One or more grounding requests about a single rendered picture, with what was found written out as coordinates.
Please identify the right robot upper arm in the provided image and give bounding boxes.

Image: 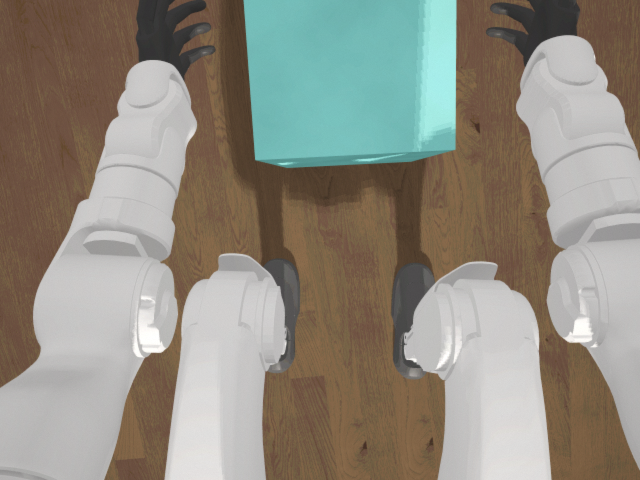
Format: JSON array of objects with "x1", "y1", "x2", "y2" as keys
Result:
[{"x1": 547, "y1": 239, "x2": 640, "y2": 470}]

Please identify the robot right shin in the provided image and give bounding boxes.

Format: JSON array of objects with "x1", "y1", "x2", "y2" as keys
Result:
[{"x1": 404, "y1": 261, "x2": 539, "y2": 374}]

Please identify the right robot thigh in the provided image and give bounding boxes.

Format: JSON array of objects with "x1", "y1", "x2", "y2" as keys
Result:
[{"x1": 423, "y1": 279, "x2": 551, "y2": 480}]

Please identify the carton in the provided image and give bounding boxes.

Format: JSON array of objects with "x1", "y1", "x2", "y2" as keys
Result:
[{"x1": 244, "y1": 0, "x2": 456, "y2": 168}]

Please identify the robot left forearm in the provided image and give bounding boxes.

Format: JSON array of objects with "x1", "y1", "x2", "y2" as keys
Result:
[{"x1": 33, "y1": 60, "x2": 197, "y2": 345}]

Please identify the right robot hand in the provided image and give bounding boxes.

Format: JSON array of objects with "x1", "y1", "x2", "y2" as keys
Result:
[{"x1": 486, "y1": 0, "x2": 580, "y2": 67}]

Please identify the left robot hand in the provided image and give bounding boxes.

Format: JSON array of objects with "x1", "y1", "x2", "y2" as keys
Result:
[{"x1": 136, "y1": 0, "x2": 216, "y2": 82}]

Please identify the robot right forearm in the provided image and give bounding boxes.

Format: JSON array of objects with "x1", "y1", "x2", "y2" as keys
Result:
[{"x1": 516, "y1": 35, "x2": 640, "y2": 249}]

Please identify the left robot upper arm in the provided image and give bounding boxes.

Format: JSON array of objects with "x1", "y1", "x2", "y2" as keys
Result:
[{"x1": 0, "y1": 253, "x2": 178, "y2": 480}]

